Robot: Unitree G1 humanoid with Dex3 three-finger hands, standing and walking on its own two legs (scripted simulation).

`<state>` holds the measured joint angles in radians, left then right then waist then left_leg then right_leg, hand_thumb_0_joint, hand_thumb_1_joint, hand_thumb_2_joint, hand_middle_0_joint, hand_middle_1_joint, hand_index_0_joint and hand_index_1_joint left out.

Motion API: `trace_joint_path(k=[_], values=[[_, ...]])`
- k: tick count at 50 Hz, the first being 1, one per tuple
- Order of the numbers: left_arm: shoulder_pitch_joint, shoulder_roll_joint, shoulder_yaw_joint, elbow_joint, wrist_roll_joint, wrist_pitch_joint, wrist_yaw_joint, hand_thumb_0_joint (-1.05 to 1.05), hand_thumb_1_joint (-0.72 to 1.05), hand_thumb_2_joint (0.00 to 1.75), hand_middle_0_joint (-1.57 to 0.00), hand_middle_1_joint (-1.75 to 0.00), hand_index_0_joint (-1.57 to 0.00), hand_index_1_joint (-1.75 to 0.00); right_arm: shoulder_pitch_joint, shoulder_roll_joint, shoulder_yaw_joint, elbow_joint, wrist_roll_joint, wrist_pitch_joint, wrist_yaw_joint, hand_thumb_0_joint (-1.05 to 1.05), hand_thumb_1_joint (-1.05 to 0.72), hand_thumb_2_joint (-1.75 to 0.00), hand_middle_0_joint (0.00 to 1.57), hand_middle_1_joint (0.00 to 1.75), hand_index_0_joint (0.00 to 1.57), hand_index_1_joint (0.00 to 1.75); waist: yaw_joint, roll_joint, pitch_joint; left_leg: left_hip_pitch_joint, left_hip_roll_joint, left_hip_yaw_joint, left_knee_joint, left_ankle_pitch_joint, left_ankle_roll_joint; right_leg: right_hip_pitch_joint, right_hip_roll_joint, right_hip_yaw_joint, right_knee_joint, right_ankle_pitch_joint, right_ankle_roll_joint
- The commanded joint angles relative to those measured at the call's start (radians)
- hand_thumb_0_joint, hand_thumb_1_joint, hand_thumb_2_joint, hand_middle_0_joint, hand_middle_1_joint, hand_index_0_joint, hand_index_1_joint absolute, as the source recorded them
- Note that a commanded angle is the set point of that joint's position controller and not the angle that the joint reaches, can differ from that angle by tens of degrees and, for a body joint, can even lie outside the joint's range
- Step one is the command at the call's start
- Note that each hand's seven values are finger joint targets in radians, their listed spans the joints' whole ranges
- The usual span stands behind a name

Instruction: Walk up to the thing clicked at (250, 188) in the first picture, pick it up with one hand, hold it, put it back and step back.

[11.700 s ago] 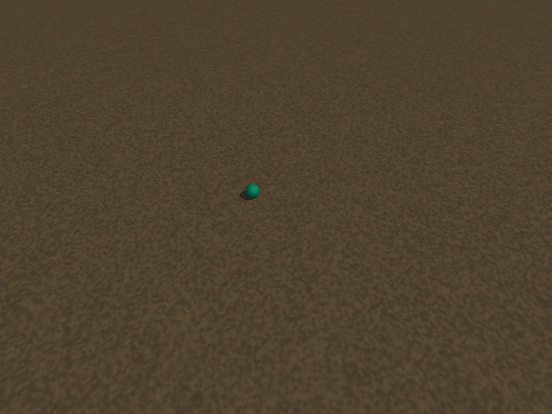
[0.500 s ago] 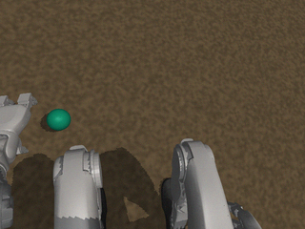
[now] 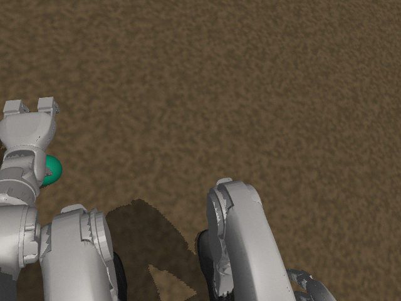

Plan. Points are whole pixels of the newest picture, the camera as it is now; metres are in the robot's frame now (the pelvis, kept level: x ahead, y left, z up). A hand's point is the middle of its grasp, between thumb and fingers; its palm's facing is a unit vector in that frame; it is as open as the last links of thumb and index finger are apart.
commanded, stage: approach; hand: left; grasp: from above
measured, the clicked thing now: (44, 170) +0.43 +0.29 -0.28
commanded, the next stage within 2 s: close in in 0.14 s
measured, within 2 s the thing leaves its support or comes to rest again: neither
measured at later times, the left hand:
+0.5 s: hand (7, 188) +0.38 +0.32 -0.19, palm faces -0.49 -0.09 -0.86, open 14.3 cm
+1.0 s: hand (29, 169) +0.42 +0.30 -0.24, palm faces -0.48 -0.11 -0.87, open 14.3 cm
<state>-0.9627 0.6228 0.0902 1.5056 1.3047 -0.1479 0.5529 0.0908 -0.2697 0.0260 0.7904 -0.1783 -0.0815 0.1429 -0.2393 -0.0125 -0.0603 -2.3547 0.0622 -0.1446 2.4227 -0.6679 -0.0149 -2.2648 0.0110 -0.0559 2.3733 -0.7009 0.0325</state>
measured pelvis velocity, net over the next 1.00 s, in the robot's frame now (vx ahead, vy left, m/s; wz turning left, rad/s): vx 0.00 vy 0.00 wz -0.05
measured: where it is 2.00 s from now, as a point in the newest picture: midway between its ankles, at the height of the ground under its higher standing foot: (169, 296)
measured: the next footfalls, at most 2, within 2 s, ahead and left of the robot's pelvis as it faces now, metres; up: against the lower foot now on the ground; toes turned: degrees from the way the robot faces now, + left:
none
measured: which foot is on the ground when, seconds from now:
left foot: down 0.00-1.00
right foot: down 0.00-1.00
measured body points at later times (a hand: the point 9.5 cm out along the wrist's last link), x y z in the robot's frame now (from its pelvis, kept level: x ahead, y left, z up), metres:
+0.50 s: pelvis +0.00 +0.00 -0.01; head +0.23 +0.08 +0.37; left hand +0.40 +0.32 -0.14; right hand +0.08 -0.28 -0.12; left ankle +0.08 +0.14 -0.29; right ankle +0.09 -0.12 -0.29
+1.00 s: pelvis +0.00 +0.00 -0.03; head +0.26 +0.07 +0.34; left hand +0.44 +0.31 -0.19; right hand +0.04 -0.26 -0.13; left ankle +0.08 +0.14 -0.29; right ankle +0.09 -0.12 -0.29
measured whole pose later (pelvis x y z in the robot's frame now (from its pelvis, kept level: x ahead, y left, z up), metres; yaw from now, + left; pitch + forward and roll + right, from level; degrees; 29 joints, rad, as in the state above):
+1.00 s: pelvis +0.00 +0.00 -0.03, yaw -3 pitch +30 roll -9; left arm -0.89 0.80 0.21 1.61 1.27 -0.21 0.57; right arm 0.09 -0.28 0.11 0.80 -0.27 -0.15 0.24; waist -0.27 -0.05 0.07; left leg -2.38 0.06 -0.21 2.54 -0.70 -0.02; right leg -2.28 0.03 -0.09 2.45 -0.71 0.05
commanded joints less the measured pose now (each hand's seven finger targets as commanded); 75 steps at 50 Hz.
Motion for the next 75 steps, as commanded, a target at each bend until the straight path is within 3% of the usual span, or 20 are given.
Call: trace_joint_path(k=[1,7,11,15,20,28,32,34,39,41,50,52,54,55,61,64,69,71,73,75], values=[[-0.252,0.298,0.054,-0.048,-0.049,0.076,0.005,0.0,-0.58,1.02,-0.07,-1.04,-0.06,-1.04,0.203,-0.238,-0.045,-0.029,0.011,-0.002,0.004,0.0,-0.91,-0.9,0.2,0.3,0.2,0.3,0.023,0.235,-0.666,0.503,-0.043,0.123,-0.216,0.167,0.057,0.355,0.029,-0.083,-0.271,0.268,-0.056],[-0.102,0.333,0.072,-0.072,-0.112,0.084,-0.093,0.0,-0.58,1.0,-0.07,-1.05,-0.07,-1.04,0.193,-0.226,-0.042,-0.057,0.037,0.001,0.015,0.0,-0.91,-0.9,0.2,0.3,0.2,0.3,0.05,0.124,-0.613,0.386,-0.045,0.126,-0.216,0.135,0.075,0.443,0.038,-0.065,-0.285,0.232,-0.044],[-0.044,0.369,0.115,-0.196,-0.144,0.015,-0.14,0.0,-0.57,0.99,-0.06,-1.06,-0.07,-1.05,0.206,-0.229,-0.056,-0.049,0.041,0.007,0.014,0.0,-0.91,-0.9,0.2,0.3,0.2,0.3,0.087,0.137,-0.664,0.41,-0.046,0.123,-0.218,0.154,0.065,0.491,0.037,-0.068,-0.28,0.236,-0.045],[-0.099,0.347,0.093,-0.293,-0.132,-0.091,-0.163,0.0,-0.58,0.99,-0.06,-1.02,-0.06,-1.02,0.222,-0.247,-0.078,-0.04,0.035,0.018,0.012,0.0,-0.9,-0.9,0.2,0.3,0.2,0.3,0.049,0.167,-0.622,0.44,-0.046,0.1,-0.199,0.13,0.052,0.402,0.035,-0.086,-0.271,0.205,-0.059],[-0.178,0.258,0.007,-0.296,-0.097,-0.198,-0.097,0.0,-0.58,1.0,-0.07,-1.01,-0.07,-1.01,0.229,-0.244,-0.085,-0.006,0.013,0.008,0.005,0.0,-0.9,-0.9,0.2,0.3,0.2,0.3,-0.001,0.211,-0.581,0.506,-0.039,0.077,-0.2,0.082,0.033,0.294,0.037,-0.106,-0.266,0.149,-0.061],[-0.22,0.291,0.033,-0.063,0.025,-0.158,0.091,0.0,-0.58,1.04,-0.06,-0.96,-0.04,-0.98,0.17,-0.276,-0.067,0.031,-0.033,-0.023,0.017,0.0,-0.9,-0.9,0.2,0.3,0.2,0.3,-0.021,0.303,-0.533,0.58,-0.038,0.063,-0.205,0.103,0.019,0.161,0.03,-0.158,-0.188,0.16,-0.05],[-0.24,0.341,0.062,0.005,0.039,-0.1,0.139,0.0,-0.57,1.03,-0.06,-0.97,-0.04,-0.99,0.145,-0.277,-0.041,0.04,-0.059,-0.042,0.037,0.0,-0.89,-0.9,0.2,0.3,0.2,0.3,-0.021,0.316,-0.54,0.544,-0.041,0.081,-0.185,0.113,0.028,0.202,0.039,-0.145,-0.193,0.179,-0.045],[-0.261,0.384,0.083,0.018,0.043,-0.073,0.146,0.0,-0.57,1.02,-0.06,-0.97,-0.04,-0.98,0.136,-0.282,-0.027,0.028,-0.068,-0.051,0.049,0.0,-0.89,-0.9,0.2,0.3,0.2,0.3,-0.028,0.333,-0.548,0.548,-0.039,0.083,-0.17,0.123,0.029,0.21,0.04,-0.149,-0.173,0.196,-0.044],[-0.195,0.366,0.073,0.086,0.001,-0.036,0.117,0.0,-0.54,0.99,-0.05,-0.99,-0.05,-0.99,0.114,-0.273,-0.005,0.002,-0.073,-0.074,0.075,0.0,-0.89,-0.9,0.2,0.3,0.2,0.3,-0.023,0.302,-0.529,0.469,-0.039,0.088,-0.137,0.106,0.039,0.259,0.048,-0.133,-0.186,0.198,-0.05],[-0.133,0.438,0.146,0.059,-0.02,-0.031,0.108,0.0,-0.54,0.99,-0.05,-0.99,-0.05,-0.99,0.122,-0.285,-0.004,-0.01,-0.072,-0.071,0.077,0.0,-0.89,-0.9,0.2,0.3,0.2,0.3,0.012,0.301,-0.575,0.477,-0.039,0.086,-0.143,0.141,0.04,0.311,0.05,-0.136,-0.183,0.229,-0.049],[-0.146,0.444,0.146,-0.026,-0.071,-0.103,0.038,0.0,-0.55,0.98,-0.06,-0.99,-0.05,-0.99,0.198,-0.297,0.003,0.01,-0.088,-0.072,0.094,0.0,-0.9,-0.9,0.2,0.3,0.2,0.3,-0.042,0.268,-0.586,0.476,-0.029,0.056,-0.095,0.209,0.042,0.383,0.053,-0.147,-0.166,0.318,-0.04],[-0.161,0.396,0.096,-0.02,-0.066,-0.128,0.037,0.0,-0.56,0.99,-0.06,-0.99,-0.05,-1.0,0.187,-0.291,0.016,0.004,-0.09,-0.079,0.102,0.0,-0.9,-0.9,0.2,0.3,0.2,0.3,-0.049,0.278,-0.56,0.469,-0.029,0.054,-0.097,0.183,0.036,0.364,0.056,-0.151,-0.161,0.29,-0.046],[-0.128,0.462,0.152,-0.013,-0.055,-0.151,0.056,0.0,-0.56,1.01,-0.06,-0.98,-0.05,-0.99,0.208,-0.311,0.012,0.018,-0.092,-0.074,0.1,0.0,-0.89,-0.9,0.2,0.3,0.2,0.3,-0.034,0.273,-0.571,0.461,-0.028,0.049,-0.098,0.178,0.036,0.38,0.061,-0.154,-0.172,0.283,-0.045],[-0.145,0.434,0.125,-0.005,-0.05,-0.16,0.061,0.0,-0.56,1.0,-0.06,-0.97,-0.04,-0.98,0.198,-0.306,0.019,0.007,-0.094,-0.078,0.103,0.0,-0.89,-0.9,0.2,0.3,0.2,0.3,-0.042,0.275,-0.546,0.452,-0.029,0.048,-0.096,0.152,0.034,0.354,0.06,-0.161,-0.161,0.255,-0.05],[-0.123,0.447,0.133,0.02,0.003,-0.166,0.138,0.0,-0.55,1.03,-0.07,-0.95,-0.05,-0.97,0.169,-0.312,0.029,0.024,-0.112,-0.084,0.108,0.0,-0.89,-0.9,0.2,0.3,0.2,0.3,-0.031,0.31,-0.535,0.483,-0.024,0.044,-0.107,0.162,0.026,0.328,0.073,-0.176,-0.155,0.26,-0.052],[-0.162,0.424,0.1,0.066,0.023,-0.142,0.166,0.0,-0.54,1.01,-0.07,-0.96,-0.05,-0.97,0.161,-0.319,0.033,0.025,-0.125,-0.097,0.119,0.0,-0.89,-0.9,0.2,0.3,0.2,0.3,-0.064,0.308,-0.484,0.464,-0.025,0.044,-0.099,0.139,0.027,0.293,0.073,-0.18,-0.15,0.241,-0.048],[-0.16,0.43,0.096,0.083,0.017,-0.095,0.198,0.0,-0.54,1.01,-0.06,-0.96,-0.05,-0.97,0.124,-0.331,0.032,0.026,-0.126,-0.124,0.132,0.0,-0.89,-0.9,0.2,0.3,0.2,0.3,-0.049,0.338,-0.493,0.484,-0.023,0.042,-0.111,0.127,0.021,0.286,0.075,-0.182,-0.151,0.222,-0.052],[-0.181,0.412,0.079,0.109,0.005,-0.079,0.197,0.0,-0.52,0.97,-0.06,-0.97,-0.05,-0.98,0.119,-0.329,0.035,0.021,-0.13,-0.136,0.141,0.0,-0.89,-0.9,0.2,0.3,0.2,0.3,-0.072,0.325,-0.463,0.452,-0.023,0.039,-0.106,0.104,0.025,0.273,0.072,-0.185,-0.151,0.205,-0.05],[-0.173,0.458,0.115,0.129,0.004,-0.066,0.193,0.0,-0.54,0.99,-0.06,-0.98,-0.05,-0.98,0.129,-0.338,0.031,0.022,-0.124,-0.142,0.143,0.0,-0.89,-0.9,0.2,0.3,0.2,0.3,-0.07,0.317,-0.457,0.462,-0.023,0.038,-0.099,0.107,0.027,0.272,0.068,-0.185,-0.144,0.214,-0.049],[-0.17,0.423,0.103,0.098,-0.017,-0.062,0.185,0.0,-0.54,0.98,-0.06,-0.98,-0.05,-0.98,0.118,-0.331,0.036,0.012,-0.126,-0.151,0.147,0.0,-0.89,-0.9,0.2,0.3,0.2,0.3,-0.061,0.339,-0.476,0.47,-0.022,0.036,-0.11,0.128,0.026,0.301,0.072,-0.183,-0.157,0.23,-0.048]])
